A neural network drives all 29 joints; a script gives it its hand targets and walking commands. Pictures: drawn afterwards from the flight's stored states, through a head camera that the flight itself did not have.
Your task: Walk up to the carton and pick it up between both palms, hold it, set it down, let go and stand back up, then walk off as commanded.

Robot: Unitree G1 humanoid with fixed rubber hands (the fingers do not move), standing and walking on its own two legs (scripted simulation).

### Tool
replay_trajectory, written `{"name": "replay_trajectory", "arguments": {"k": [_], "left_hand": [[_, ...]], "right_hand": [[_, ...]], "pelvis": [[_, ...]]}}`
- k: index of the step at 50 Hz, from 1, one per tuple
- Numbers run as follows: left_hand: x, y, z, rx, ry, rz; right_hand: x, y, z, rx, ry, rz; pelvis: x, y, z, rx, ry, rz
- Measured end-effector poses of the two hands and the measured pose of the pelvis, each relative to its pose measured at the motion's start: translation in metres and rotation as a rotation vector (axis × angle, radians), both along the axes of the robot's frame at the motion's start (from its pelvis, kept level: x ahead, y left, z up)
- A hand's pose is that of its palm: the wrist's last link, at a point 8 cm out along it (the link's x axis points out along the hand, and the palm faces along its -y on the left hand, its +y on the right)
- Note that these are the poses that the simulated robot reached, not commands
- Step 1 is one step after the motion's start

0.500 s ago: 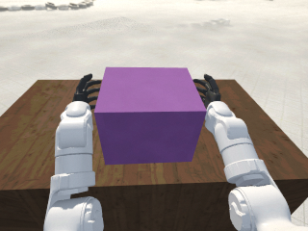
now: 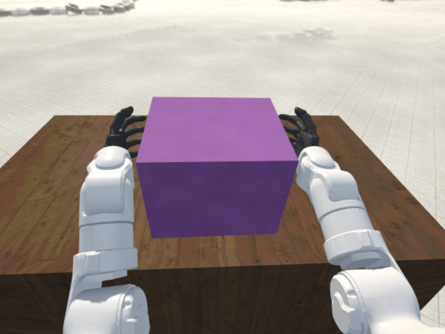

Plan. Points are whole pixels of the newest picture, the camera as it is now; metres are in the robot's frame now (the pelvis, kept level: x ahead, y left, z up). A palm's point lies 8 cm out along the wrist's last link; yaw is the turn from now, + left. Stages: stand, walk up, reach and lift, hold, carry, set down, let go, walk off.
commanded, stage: hold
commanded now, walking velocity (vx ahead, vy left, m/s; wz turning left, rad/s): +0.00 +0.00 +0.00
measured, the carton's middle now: (214, 164) +0.40 +0.02 +0.18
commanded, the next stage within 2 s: set down in 0.32 s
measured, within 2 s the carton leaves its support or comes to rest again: neither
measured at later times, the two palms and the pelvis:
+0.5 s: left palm (118, 146) +0.36 +0.17 +0.24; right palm (307, 146) +0.37 -0.15 +0.23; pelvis +0.00 +0.00 +0.00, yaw +0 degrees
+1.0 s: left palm (129, 163) +0.39 +0.17 +0.19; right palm (298, 154) +0.41 -0.15 +0.19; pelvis +0.02 +0.00 +0.00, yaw +0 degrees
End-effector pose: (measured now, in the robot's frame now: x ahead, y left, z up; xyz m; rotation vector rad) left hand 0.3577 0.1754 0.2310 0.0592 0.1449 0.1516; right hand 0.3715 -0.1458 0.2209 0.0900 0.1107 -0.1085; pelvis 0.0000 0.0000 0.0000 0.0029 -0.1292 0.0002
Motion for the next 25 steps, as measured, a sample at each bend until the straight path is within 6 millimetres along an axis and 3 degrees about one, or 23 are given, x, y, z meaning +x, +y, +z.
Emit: {"name": "replay_trajectory", "arguments": {"k": [18,25], "left_hand": [[0.0,0.0,0.001,0.001,0.0,0.0],[0.001,-0.002,0.011,0.005,-0.041,0.0]], "right_hand": [[0.0,0.0,0.0,0.006,0.001,0.0],[0.002,-0.001,0.008,0.017,-0.042,-0.003]], "pelvis": [[0.0,0.0,0.0,0.0,-0.002,0.0],[0.0,0.0,0.0,0.0,-0.002,0.0]]}}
